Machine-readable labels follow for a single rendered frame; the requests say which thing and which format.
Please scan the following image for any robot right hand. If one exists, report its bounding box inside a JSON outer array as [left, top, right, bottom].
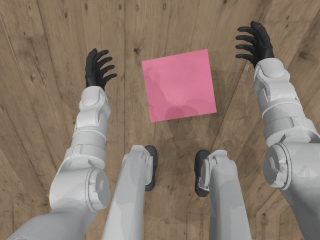
[[235, 21, 275, 69]]

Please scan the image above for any left robot thigh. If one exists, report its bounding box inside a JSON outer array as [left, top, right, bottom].
[[101, 150, 153, 240]]

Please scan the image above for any left robot forearm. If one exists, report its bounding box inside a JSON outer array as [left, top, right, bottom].
[[49, 86, 112, 207]]

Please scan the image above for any left robot foot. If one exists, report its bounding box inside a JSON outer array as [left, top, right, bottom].
[[144, 145, 158, 192]]

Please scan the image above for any robot left hand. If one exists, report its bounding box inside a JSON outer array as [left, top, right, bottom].
[[85, 48, 117, 91]]

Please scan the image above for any carton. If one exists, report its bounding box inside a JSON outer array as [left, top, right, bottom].
[[142, 49, 217, 123]]

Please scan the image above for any right robot forearm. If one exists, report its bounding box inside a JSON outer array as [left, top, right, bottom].
[[252, 58, 320, 147]]

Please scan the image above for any right robot upper arm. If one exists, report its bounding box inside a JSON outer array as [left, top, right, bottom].
[[263, 142, 320, 240]]

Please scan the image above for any left robot upper arm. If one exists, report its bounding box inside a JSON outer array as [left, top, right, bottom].
[[6, 167, 111, 240]]

